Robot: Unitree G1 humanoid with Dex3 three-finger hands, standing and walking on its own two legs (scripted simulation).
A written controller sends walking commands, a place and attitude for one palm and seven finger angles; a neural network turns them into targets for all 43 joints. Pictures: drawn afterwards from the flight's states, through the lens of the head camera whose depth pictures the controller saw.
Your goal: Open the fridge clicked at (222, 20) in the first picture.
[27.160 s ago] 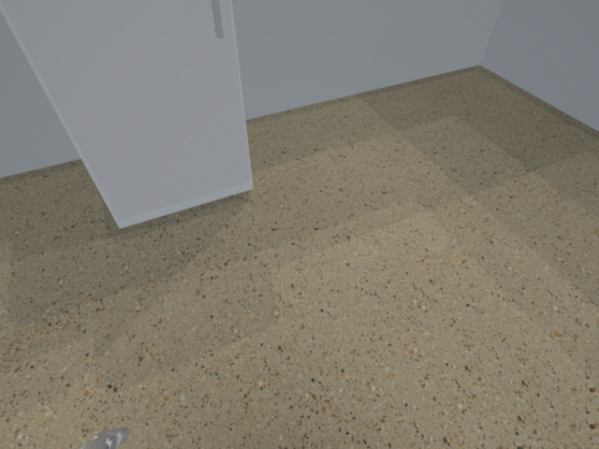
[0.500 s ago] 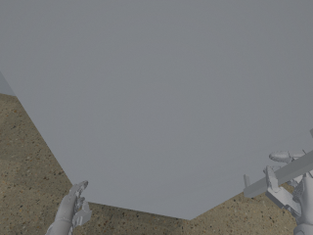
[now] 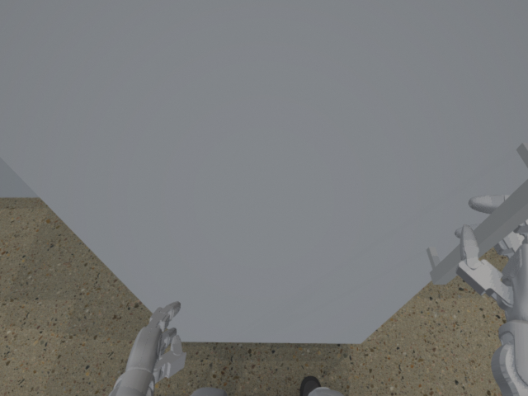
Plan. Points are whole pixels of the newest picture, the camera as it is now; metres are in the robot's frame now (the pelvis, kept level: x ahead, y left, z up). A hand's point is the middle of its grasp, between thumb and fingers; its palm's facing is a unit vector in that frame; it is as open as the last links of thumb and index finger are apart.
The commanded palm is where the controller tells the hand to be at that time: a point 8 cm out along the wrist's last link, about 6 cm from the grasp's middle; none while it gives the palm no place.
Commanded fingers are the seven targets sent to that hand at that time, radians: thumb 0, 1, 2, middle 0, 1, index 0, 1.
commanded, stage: walk backward, drawing the door open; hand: right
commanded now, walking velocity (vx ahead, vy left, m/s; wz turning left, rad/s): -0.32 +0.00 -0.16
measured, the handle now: (475, 227) +0.32 -0.24 +0.13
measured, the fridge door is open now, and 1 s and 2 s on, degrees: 1 17 55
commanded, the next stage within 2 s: none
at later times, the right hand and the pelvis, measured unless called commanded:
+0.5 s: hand (464, 262) +0.27 -0.21 +0.13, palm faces +0.39 +0.88 -0.28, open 6.4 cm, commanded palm +0.21 -0.25 +0.13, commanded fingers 0.00 -0.90 -0.90 0.45 1.40 0.45 1.40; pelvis -0.06 +0.05 +0.01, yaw -6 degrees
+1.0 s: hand out of the picture +0.12 -0.18 +0.13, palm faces +0.60 +0.77 -0.24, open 6.3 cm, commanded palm +0.06 -0.21 +0.13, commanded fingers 0.00 -0.90 -0.90 0.45 1.40 0.45 1.40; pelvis -0.09 +0.13 +0.00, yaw -23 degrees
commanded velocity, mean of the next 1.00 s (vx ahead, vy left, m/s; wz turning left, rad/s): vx -0.18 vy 0.12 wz -0.50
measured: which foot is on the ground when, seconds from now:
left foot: up 0.00-0.06, down 0.08-0.36, up 0.38-0.72, down 0.74-1.00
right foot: down 0.00-0.08, up 0.10-0.32, down 0.34-0.76, up 0.78-1.00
